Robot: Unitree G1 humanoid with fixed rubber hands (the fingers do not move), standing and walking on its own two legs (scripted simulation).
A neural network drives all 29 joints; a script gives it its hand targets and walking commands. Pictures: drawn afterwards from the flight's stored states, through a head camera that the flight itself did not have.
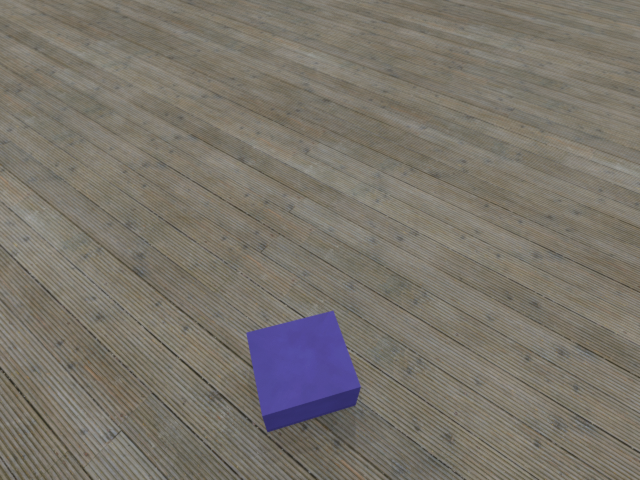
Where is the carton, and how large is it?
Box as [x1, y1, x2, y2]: [246, 311, 360, 431]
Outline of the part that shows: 333,311 246,333 261,412 267,431 355,404 360,386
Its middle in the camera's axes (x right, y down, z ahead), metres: -0.05 +0.39 +1.19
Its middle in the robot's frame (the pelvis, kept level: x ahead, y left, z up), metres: +0.52 +0.06 -0.69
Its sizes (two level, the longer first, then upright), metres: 0.279 0.251 0.165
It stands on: the floor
